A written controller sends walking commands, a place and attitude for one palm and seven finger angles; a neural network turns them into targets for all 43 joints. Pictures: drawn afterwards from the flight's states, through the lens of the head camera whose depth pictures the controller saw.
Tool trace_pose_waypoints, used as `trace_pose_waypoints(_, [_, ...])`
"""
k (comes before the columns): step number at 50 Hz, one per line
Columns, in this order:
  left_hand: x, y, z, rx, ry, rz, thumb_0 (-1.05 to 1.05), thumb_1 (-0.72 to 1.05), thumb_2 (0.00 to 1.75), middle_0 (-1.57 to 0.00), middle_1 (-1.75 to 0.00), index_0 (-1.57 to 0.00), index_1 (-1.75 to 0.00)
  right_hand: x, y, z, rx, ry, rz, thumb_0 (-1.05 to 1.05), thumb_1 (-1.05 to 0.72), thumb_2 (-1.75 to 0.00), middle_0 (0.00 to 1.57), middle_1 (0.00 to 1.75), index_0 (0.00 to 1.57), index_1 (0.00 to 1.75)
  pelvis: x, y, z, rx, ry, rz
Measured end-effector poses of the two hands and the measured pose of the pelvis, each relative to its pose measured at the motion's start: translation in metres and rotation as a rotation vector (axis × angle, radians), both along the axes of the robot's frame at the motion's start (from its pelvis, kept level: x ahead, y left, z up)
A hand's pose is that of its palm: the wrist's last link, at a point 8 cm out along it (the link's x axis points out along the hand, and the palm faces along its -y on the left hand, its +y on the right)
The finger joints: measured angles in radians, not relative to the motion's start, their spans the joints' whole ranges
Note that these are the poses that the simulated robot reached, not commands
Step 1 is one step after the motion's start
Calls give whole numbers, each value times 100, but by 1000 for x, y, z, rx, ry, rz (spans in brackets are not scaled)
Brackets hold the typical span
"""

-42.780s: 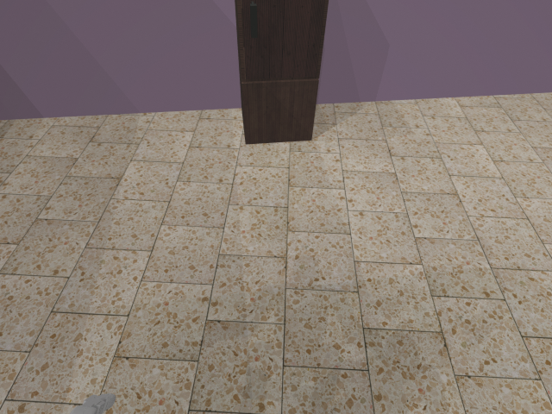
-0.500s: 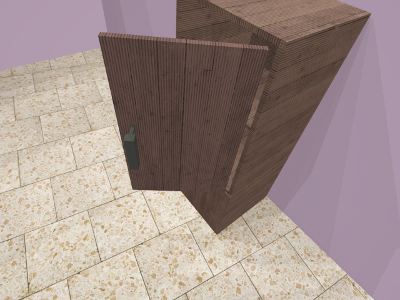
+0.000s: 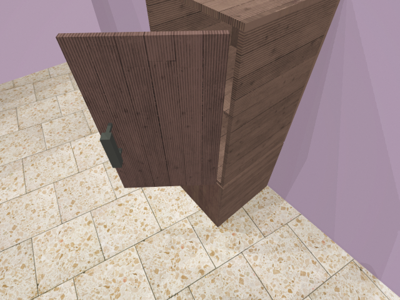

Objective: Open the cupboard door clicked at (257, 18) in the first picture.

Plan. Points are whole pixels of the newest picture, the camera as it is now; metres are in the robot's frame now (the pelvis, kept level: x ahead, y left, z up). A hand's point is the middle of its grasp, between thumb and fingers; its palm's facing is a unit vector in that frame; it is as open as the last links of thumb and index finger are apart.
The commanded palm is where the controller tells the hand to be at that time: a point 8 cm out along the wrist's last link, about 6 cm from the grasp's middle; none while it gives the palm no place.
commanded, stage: come to a stop and stand still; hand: left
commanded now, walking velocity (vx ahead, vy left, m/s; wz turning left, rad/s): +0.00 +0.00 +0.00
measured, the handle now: (113, 145) +0.53 +0.27 -0.06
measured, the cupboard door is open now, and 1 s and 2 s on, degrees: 53 53 53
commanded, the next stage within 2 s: look again from close up in 0.50 s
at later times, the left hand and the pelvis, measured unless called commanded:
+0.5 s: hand out of the picture -0.08 +0.09 -0.17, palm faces +0.07 -0.99 -0.13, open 7.3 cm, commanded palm none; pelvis -0.02 -0.04 +0.01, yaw +1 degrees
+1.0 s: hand out of the picture -0.05 +0.16 -0.18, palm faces +0.04 -0.98 -0.19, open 7.3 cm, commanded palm none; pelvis -0.05 -0.01 +0.00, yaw +1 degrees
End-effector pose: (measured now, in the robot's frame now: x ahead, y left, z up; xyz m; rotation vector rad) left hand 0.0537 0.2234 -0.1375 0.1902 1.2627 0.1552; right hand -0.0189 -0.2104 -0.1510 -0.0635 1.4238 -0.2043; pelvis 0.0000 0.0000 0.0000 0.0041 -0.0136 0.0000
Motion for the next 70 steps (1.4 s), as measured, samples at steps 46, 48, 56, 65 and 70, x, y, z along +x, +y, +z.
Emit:
trace_pose_waypoints(46, [-104,-21,-11,-38,49,38,2,92,90,-20,-30,-20,-30,-37,-11,1,8,-89,78,1,-92,-90,20,30,20,30,-48,-14,-3,-5,-31,18])
trace_pose_waypoints(48, [-105,-15,-10,-36,41,39,1,92,90,-20,-30,-20,-30,-41,-9,2,4,-84,82,1,-92,-90,20,30,20,30,-51,-10,-3,-5,-27,20])
trace_pose_waypoints(56, [-126,-9,-11,-54,79,60,1,92,90,-19,-30,-20,-30,-54,-2,4,-2,-43,100,0,-91,-90,20,30,20,30,-58,0,-3,-5,-15,29])
trace_pose_waypoints(65, [-155,-21,-14,-103,169,87,1,91,90,-19,-30,-20,-30,-46,-2,7,-13,-29,112,0,-90,-90,20,30,20,30,-54,4,-2,-8,-6,27])
trace_pose_waypoints(70, [-160,-20,-20,-126,190,126,1,91,90,-20,-30,-20,-30,-34,0,8,-30,-26,124,0,-90,-90,20,30,20,30,-44,10,-5,-18,-1,34])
